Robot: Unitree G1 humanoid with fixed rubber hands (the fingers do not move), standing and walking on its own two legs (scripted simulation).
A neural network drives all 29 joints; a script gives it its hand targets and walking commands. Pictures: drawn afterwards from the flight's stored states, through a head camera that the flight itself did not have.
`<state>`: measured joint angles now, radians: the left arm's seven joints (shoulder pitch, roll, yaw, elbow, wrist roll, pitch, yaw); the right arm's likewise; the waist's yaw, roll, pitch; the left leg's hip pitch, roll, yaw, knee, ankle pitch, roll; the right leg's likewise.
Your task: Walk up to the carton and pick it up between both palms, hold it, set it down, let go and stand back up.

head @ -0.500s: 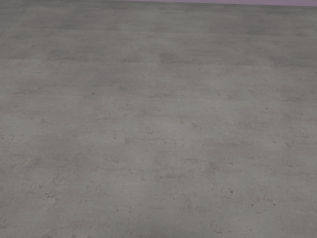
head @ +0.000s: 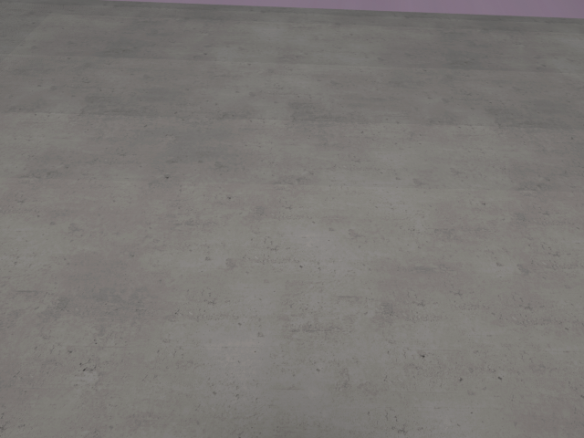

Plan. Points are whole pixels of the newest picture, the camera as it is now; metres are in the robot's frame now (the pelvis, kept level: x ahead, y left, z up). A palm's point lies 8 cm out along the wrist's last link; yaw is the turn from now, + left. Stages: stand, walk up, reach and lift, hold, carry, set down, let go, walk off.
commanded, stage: stand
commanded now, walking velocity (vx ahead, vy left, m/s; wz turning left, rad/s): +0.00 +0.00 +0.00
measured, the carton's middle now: out of the picture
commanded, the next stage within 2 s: walk up in 0.16 s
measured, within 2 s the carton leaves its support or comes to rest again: neither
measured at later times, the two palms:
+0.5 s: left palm out of the picture +0.02 +0.21 -0.16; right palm out of the picture -0.03 -0.23 -0.16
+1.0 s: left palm out of the picture +0.13 +0.19 -0.15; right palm out of the picture -0.05 -0.27 -0.12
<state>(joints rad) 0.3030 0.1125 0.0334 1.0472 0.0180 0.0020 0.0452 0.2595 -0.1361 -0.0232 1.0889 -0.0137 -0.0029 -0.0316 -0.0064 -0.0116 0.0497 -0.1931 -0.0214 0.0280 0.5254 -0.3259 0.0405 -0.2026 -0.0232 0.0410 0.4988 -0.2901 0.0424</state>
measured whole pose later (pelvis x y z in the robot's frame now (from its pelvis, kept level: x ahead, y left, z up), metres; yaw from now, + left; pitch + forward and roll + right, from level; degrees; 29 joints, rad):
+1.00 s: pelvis -0.02 -0.01 -0.01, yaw -24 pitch +0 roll -1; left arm 0.19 0.21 0.07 0.94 0.02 0.04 0.01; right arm 0.17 -0.20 -0.06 0.91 -0.01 0.01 -0.05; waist 0.02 -0.02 0.09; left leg -0.28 0.02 0.03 0.58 -0.33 -0.04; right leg -0.33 0.08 0.08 0.53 -0.20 -0.02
